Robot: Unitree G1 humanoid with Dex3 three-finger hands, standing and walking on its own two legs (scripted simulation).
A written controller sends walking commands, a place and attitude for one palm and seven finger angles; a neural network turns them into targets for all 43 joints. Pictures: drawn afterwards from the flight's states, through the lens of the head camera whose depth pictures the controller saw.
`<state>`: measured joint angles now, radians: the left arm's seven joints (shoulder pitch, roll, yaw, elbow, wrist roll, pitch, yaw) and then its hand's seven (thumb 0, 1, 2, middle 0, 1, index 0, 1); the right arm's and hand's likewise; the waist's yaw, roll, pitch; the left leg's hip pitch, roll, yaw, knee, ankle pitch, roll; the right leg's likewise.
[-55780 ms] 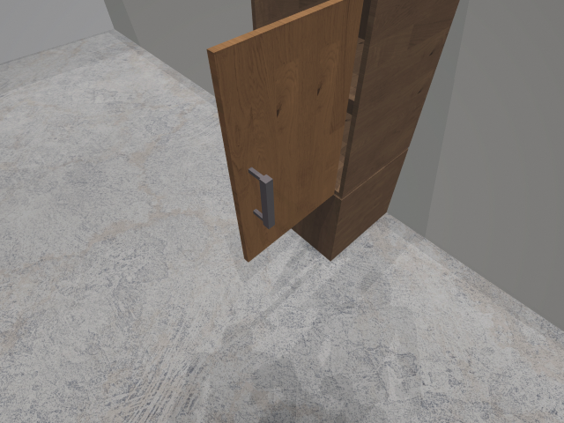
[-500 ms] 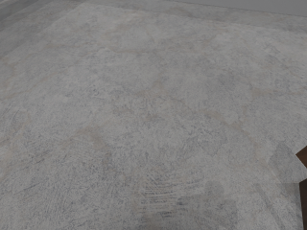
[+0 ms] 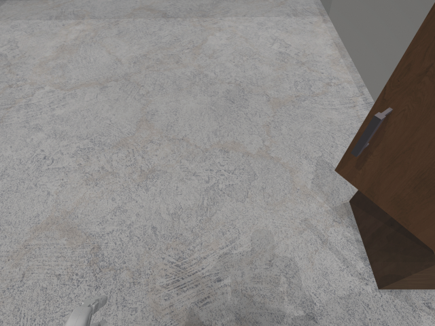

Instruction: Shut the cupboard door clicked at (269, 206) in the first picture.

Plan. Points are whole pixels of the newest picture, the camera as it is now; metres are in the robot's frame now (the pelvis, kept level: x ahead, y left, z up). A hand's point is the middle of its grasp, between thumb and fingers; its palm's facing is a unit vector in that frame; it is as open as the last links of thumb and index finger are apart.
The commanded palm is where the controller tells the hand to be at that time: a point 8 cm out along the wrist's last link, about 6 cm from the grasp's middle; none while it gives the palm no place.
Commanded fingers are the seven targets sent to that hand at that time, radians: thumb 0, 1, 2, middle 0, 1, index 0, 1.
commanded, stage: turn to face it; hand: left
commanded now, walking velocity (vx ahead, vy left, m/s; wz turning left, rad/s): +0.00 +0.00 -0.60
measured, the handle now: (371, 133) +0.62 -0.39 -0.08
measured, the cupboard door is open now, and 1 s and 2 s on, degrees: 36 36 36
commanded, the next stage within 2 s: take the last steps up to it in 1.38 s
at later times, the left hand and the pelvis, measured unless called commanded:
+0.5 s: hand out of the picture +0.14 +0.20 -0.16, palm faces -0.22 -0.95 -0.21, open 7.4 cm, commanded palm none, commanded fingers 0.00 0.90 0.90 -0.20 -0.30 -0.20 -0.30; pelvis +0.01 +0.02 +0.01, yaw -16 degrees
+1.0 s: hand (170, 292) +0.20 +0.12 -0.14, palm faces -0.54 -0.80 -0.27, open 7.4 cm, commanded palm none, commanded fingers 0.00 0.90 0.90 -0.20 -0.30 -0.20 -0.30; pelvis +0.01 +0.00 +0.01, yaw -34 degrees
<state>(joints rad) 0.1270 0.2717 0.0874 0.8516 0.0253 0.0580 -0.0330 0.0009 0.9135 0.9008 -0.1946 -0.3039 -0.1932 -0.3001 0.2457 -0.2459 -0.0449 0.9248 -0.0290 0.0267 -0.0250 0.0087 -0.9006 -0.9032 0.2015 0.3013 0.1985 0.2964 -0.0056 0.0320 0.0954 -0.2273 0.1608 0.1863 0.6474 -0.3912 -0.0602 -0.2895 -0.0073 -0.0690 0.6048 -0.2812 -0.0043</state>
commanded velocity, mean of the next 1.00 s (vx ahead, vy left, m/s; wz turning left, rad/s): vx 0.00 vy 0.00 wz -0.59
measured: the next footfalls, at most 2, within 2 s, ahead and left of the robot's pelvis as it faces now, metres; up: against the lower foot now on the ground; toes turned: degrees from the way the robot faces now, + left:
left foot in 0.42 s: +0.09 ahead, +0.13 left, +0.00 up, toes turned -13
right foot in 0.78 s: -0.02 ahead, -0.12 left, +0.00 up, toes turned -31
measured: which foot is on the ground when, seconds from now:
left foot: down 0.00-0.00, up 0.02-0.40, down 0.42-0.78, up 0.80-1.00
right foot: down 0.00-0.42, up 0.44-0.76, down 0.78-1.00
